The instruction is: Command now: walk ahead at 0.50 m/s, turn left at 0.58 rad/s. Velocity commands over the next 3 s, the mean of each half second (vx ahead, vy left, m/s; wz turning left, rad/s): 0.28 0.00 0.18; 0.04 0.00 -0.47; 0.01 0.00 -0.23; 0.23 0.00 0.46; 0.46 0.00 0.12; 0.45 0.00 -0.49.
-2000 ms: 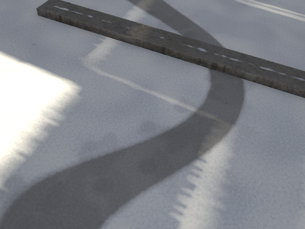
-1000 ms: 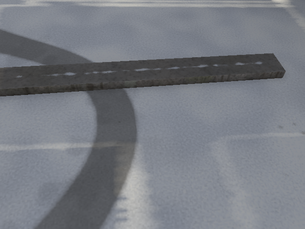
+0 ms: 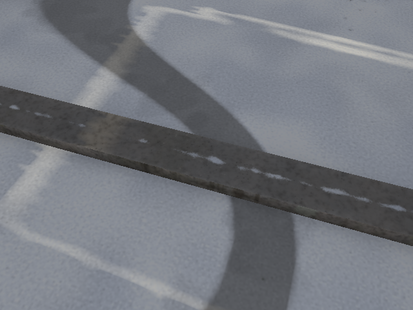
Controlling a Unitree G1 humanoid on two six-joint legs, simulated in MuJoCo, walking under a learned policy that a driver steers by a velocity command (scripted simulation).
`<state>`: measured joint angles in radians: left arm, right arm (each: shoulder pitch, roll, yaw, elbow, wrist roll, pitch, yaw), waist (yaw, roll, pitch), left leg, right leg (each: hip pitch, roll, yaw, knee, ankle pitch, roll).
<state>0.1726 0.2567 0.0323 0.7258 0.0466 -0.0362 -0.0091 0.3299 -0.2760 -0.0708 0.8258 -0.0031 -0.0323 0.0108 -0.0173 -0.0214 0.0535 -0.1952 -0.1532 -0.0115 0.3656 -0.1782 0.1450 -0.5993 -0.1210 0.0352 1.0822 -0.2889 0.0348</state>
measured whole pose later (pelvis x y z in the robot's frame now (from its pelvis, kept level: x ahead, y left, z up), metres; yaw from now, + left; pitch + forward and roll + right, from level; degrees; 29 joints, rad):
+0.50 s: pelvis +0.21 -0.05 +0.00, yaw +3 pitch +0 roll +1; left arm 0.24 0.23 0.03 0.82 0.01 -0.02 -0.01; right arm 0.21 -0.27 -0.04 0.81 -0.03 0.01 -0.01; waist 0.01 0.03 0.09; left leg -0.43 -0.04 -0.05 1.03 -0.43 -0.01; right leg -0.34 0.07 0.02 0.41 -0.07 -0.08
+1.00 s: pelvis +0.22 -0.02 +0.00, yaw -14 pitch +0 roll -1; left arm 0.21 0.31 0.09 0.82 0.02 0.08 -0.03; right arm 0.21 -0.25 -0.03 0.78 -0.02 0.00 -0.05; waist 0.00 -0.05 0.04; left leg -0.19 0.01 0.07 0.40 -0.22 0.04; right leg -0.46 0.04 0.04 1.01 -0.41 0.05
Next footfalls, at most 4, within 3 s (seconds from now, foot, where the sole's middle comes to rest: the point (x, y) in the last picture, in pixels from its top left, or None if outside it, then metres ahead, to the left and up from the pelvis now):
0.28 right None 0.34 -0.12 -0.78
0.76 left None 0.28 0.06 -0.78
1.20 right None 0.20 -0.14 -0.78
1.74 left None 0.23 0.04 -0.78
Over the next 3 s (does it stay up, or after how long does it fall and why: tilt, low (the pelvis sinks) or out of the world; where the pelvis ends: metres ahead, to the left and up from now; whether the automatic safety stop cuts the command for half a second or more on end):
stays up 0.82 -0.04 0.01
